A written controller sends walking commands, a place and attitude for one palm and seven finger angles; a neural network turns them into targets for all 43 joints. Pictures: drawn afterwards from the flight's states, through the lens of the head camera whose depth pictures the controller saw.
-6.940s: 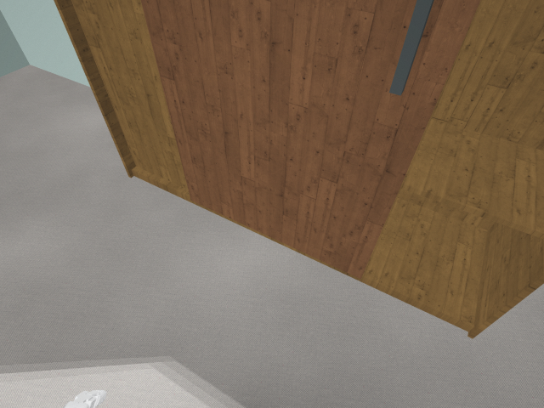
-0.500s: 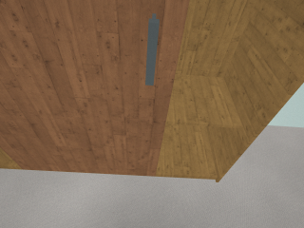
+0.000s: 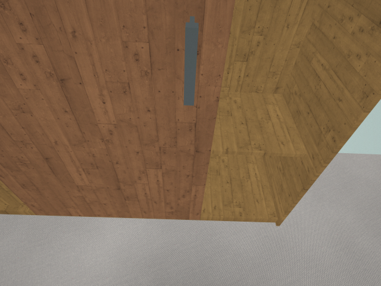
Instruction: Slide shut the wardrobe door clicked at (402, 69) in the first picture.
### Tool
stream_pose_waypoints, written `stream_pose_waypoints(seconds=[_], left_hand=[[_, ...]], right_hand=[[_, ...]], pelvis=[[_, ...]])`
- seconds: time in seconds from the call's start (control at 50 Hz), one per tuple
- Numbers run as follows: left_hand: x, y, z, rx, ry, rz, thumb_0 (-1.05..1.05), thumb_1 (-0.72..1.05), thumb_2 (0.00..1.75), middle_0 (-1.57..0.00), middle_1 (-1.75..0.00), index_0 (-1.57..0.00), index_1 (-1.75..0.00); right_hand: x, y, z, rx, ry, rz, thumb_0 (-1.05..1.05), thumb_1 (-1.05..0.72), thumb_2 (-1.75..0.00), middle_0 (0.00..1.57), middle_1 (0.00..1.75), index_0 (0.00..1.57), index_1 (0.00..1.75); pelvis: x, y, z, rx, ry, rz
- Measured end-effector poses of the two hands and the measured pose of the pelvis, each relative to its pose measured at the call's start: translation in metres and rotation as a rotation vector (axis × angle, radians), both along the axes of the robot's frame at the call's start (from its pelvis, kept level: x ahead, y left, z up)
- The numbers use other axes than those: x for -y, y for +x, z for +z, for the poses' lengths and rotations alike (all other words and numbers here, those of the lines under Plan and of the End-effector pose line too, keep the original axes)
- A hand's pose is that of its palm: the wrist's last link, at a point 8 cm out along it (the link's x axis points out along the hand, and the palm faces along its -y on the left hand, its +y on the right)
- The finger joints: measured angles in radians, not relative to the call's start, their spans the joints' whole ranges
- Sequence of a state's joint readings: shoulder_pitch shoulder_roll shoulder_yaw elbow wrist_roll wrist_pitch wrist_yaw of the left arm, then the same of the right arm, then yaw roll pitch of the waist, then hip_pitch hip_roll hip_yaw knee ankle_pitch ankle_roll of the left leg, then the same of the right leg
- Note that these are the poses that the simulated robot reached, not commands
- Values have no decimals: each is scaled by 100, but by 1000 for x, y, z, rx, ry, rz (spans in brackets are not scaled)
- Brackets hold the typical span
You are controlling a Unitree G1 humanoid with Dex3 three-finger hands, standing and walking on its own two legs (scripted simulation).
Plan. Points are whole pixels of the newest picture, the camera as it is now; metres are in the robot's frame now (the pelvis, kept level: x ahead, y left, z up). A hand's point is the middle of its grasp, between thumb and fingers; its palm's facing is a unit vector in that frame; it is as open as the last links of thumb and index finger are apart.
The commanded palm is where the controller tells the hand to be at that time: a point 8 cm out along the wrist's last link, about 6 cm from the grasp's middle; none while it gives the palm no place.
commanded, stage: look again from close up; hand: left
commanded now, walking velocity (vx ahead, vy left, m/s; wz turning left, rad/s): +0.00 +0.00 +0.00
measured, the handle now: (190, 63) +0.54 +0.05 +0.21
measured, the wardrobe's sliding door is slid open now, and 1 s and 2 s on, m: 0.43 0.43 0.43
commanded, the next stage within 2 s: shuffle to correct the standing spot in 0.54 s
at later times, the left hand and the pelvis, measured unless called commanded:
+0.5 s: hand out of the picture -0.03 +0.13 -0.18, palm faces +0.04 -0.99 -0.17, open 7.4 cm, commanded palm none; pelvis +0.01 -0.03 +0.00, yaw +0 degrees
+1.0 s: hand out of the picture +0.00 +0.10 -0.18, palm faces +0.03 -0.98 -0.18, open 7.4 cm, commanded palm none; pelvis +0.05 -0.06 +0.00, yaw +0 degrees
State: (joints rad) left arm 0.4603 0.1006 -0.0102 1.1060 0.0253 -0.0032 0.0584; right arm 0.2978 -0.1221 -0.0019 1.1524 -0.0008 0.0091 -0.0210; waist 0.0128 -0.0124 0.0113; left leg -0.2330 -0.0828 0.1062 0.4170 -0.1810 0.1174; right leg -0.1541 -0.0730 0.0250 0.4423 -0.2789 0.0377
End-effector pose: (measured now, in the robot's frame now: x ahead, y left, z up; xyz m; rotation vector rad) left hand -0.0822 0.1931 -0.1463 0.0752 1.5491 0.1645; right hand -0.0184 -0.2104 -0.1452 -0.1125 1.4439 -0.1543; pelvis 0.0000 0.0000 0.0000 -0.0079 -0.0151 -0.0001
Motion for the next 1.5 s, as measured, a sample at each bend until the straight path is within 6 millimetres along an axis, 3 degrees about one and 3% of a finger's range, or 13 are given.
stream_pose_waypoints(seconds=[0.42,0.68,0.98,1.14,1.3,1.4,1.5], left_hand=[[15,39,-1,74,14,-27,0,90,90,-20,-30,-20,-30],[25,54,2,71,20,-33,0,90,90,-20,-30,-20,-30],[46,78,1,45,27,-41,0,90,90,-20,-30,-20,-30],[66,100,-4,38,28,-40,1,90,90,-20,-30,-20,-30],[83,134,-4,105,26,-37,1,91,90,-20,-30,-20,-30],[69,145,4,130,59,-29,2,92,90,-20,-30,-20,-30],[51,152,4,158,102,-40,2,92,90,-20,-30,-20,-30]], right_hand=[[18,-4,0,-22,11,-12,0,-91,-90,20,30,20,30],[29,9,-1,-23,15,-5,0,-91,-90,20,30,20,30],[53,25,-6,-47,18,-41,0,-91,-90,20,30,20,30],[81,42,-11,-56,-9,-49,0,-91,-90,20,30,20,30],[99,75,-4,-23,-35,-33,0,-91,-90,20,30,20,30],[100,94,2,14,-39,-16,0,-91,-90,20,30,20,30],[100,108,-3,42,-37,12,0,-91,-90,20,30,20,30]], pelvis=[[22,4,0,-6,-1,5],[33,14,1,-5,2,6],[58,43,-2,-19,14,0],[80,62,-8,-26,2,0],[92,77,-3,-14,3,13],[91,79,2,-23,9,16],[86,72,-2,-47,26,11]])
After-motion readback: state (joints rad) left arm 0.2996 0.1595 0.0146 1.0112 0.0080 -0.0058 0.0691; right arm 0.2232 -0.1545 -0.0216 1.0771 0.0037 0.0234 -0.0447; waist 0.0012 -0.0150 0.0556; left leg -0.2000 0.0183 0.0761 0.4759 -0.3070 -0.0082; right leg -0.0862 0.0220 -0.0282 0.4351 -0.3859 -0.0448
